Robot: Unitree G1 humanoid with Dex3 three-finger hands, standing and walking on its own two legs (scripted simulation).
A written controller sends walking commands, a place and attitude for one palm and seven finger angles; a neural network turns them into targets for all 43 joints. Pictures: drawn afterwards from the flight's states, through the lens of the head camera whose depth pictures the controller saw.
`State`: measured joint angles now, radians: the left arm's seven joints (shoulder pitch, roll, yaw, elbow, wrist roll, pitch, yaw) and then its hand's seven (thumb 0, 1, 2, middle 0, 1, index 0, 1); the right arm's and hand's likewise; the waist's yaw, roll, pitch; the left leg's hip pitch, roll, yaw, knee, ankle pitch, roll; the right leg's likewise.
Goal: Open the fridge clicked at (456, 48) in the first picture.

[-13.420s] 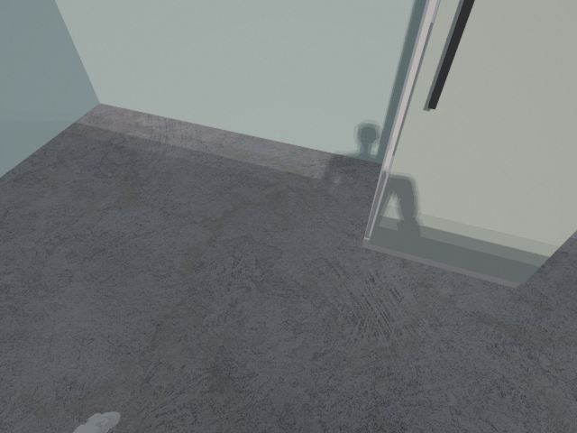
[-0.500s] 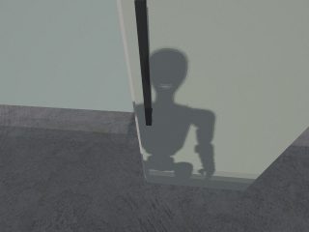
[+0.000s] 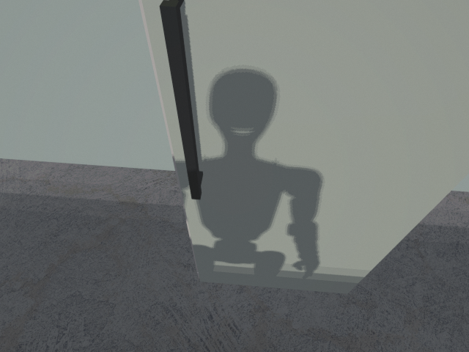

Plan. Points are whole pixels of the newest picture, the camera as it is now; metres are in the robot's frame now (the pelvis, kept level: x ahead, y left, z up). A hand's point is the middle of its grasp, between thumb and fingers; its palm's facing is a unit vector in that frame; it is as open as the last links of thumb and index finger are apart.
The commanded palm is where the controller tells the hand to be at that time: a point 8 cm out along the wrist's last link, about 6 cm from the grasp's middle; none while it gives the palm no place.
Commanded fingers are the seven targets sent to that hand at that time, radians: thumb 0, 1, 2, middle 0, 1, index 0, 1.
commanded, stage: come to a stop and stand still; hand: left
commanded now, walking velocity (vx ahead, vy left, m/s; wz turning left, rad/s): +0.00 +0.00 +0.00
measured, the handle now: (189, 120) +0.43 +0.11 +0.17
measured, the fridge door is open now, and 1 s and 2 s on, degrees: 0 0 0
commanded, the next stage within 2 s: look again from close up in 0.10 s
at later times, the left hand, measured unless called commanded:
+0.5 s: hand out of the picture +0.01 +0.18 -0.17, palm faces +0.02 -0.97 -0.24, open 7.4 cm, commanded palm none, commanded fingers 0.00 0.90 0.90 -0.20 -0.30 -0.20 -0.30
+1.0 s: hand out of the picture -0.02 +0.17 -0.17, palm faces +0.03 -0.98 -0.20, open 7.4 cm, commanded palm none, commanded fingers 0.00 0.90 0.90 -0.20 -0.30 -0.20 -0.30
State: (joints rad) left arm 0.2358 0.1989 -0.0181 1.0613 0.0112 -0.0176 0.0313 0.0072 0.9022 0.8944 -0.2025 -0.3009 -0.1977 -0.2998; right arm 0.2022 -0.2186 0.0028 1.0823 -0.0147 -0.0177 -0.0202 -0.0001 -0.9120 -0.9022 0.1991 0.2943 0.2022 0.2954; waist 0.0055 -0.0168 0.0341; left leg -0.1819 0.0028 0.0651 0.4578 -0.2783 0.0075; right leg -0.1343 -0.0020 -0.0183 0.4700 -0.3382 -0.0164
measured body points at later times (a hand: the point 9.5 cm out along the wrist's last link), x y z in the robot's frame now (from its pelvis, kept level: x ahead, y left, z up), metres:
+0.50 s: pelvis -0.01 -0.01 +0.00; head +0.00 -0.02 +0.45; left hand +0.01 +0.23 -0.15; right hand +0.02 -0.24 -0.16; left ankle -0.02 +0.11 -0.74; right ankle -0.06 -0.11 -0.74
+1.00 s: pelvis -0.02 -0.01 +0.00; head -0.01 -0.01 +0.45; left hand -0.02 +0.22 -0.15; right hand -0.01 -0.24 -0.16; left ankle -0.02 +0.11 -0.74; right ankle -0.06 -0.11 -0.74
